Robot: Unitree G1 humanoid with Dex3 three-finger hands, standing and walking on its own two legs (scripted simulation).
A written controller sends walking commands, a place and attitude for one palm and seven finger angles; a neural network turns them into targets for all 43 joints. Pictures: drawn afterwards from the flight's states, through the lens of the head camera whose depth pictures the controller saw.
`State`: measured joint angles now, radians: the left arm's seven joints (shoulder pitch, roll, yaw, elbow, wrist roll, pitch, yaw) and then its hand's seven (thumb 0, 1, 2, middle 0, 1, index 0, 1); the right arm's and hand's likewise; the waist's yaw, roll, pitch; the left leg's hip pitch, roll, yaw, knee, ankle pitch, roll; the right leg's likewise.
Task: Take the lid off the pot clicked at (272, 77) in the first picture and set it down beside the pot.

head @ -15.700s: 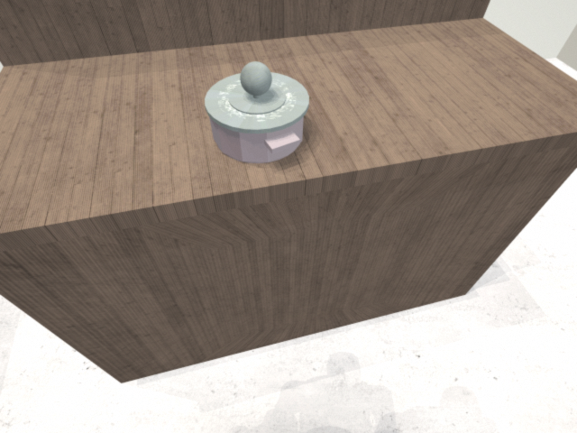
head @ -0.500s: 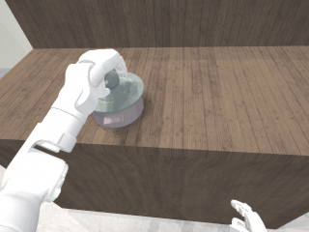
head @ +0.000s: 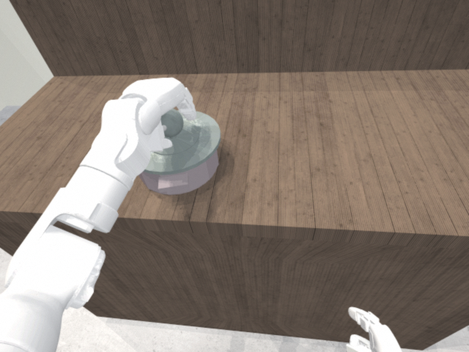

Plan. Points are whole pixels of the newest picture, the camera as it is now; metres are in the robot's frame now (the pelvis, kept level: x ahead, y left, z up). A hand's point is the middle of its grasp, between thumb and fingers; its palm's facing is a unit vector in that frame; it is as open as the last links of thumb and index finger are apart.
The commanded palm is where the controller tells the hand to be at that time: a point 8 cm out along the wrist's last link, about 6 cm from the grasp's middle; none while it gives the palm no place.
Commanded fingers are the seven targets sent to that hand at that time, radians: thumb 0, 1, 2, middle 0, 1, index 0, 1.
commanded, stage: close the fingers and squeeze the knob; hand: left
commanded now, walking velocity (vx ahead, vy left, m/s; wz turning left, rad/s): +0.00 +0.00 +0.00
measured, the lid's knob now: (168, 122) +0.47 +0.13 +0.17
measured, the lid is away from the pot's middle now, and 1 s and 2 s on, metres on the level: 0.01 0.01 0.00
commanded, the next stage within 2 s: lift the lid straight up in 0.92 s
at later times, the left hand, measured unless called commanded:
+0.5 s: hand (163, 129) +0.44 +0.13 +0.18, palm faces -0.29 -0.06 -0.96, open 7.7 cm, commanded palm +0.42 +0.14 +0.25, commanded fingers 0.00 0.22 1.20 -0.79 -0.76 -0.83 -0.77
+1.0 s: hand (159, 130) +0.43 +0.14 +0.18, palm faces -0.28 -0.06 -0.96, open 7.6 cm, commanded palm +0.42 +0.14 +0.25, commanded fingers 0.00 0.44 1.25 -0.93 -0.84 -0.96 -0.86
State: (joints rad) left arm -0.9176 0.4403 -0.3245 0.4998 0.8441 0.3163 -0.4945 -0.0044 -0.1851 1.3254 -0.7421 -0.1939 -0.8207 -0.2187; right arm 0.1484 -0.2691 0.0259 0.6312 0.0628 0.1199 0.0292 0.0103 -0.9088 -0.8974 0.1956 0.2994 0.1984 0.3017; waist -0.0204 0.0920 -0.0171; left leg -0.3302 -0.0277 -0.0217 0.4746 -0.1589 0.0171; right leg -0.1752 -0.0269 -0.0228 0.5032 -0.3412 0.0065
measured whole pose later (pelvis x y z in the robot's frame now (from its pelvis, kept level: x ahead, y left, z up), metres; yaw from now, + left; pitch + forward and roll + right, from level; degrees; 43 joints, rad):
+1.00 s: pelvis +0.00 +0.00 +0.00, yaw -1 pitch +1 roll +0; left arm -0.91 0.46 -0.29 0.53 0.84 0.29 -0.50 -0.03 0.08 1.13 -0.74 -0.75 -0.76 -0.77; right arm 0.16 -0.27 0.02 0.62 0.06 0.10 0.01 0.01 -0.91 -0.90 0.20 0.30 0.20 0.30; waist -0.04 0.08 0.00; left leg -0.32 -0.02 -0.01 0.46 -0.16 0.02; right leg -0.17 -0.02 -0.01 0.48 -0.33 0.01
